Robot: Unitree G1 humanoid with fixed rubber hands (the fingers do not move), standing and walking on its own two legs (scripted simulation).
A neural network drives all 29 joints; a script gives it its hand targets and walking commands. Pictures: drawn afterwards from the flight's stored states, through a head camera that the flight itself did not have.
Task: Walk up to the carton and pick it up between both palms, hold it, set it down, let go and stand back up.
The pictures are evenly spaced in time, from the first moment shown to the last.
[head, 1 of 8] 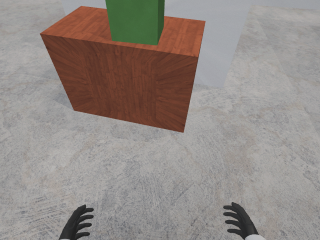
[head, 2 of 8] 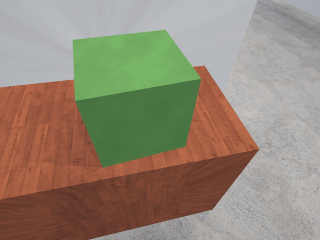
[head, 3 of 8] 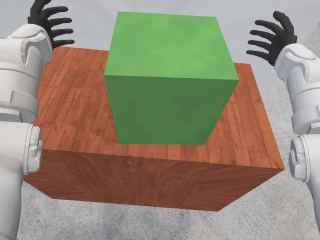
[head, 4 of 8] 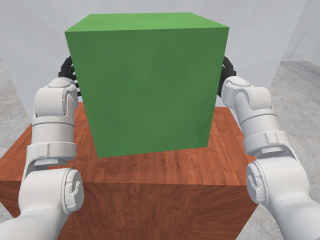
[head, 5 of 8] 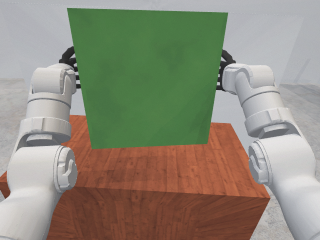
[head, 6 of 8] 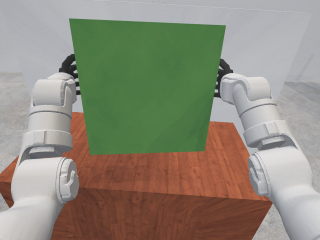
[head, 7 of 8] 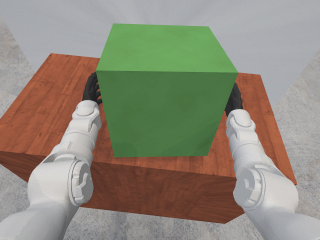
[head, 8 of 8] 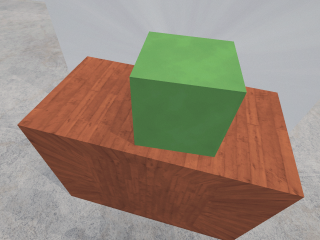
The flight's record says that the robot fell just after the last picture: no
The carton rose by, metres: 0.28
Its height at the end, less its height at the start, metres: +0.00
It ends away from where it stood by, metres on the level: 0.03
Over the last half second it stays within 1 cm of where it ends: yes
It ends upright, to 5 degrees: yes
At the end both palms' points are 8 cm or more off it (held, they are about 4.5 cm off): yes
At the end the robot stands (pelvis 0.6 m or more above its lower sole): yes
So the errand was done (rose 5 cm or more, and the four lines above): yes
